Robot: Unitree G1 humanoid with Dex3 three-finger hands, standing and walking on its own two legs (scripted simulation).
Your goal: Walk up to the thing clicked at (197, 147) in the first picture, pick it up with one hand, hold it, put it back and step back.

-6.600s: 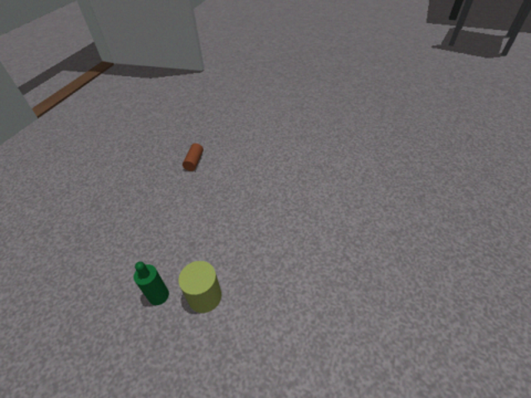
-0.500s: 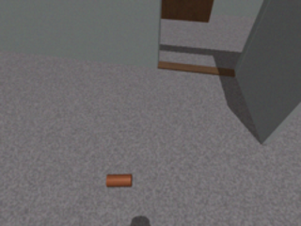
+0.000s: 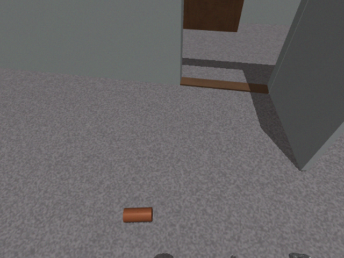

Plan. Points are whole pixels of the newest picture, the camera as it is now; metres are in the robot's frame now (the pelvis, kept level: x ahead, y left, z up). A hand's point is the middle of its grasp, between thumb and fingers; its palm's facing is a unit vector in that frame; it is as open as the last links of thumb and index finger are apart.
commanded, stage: walk up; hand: left
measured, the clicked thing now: (138, 214) +0.48 +0.23 -0.74
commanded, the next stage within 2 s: stand in 0.36 s
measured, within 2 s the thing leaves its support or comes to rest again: neither
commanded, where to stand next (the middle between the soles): +0.08 +0.01 m, yaw -1 degrees
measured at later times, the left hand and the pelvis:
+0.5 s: hand out of the picture +0.09 +0.25 -0.16, palm faces -0.03 -0.94 -0.34, open 7.4 cm; pelvis +0.02 +0.00 +0.00, yaw +0 degrees
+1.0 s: hand out of the picture +0.11 +0.25 -0.15, palm faces -0.02 -0.94 -0.33, open 7.4 cm; pelvis +0.03 -0.01 +0.00, yaw +0 degrees
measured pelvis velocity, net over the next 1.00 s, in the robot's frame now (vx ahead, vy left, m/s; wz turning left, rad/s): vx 0.03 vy -0.01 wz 0.00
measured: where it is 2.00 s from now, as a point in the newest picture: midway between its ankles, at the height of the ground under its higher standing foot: outside the picture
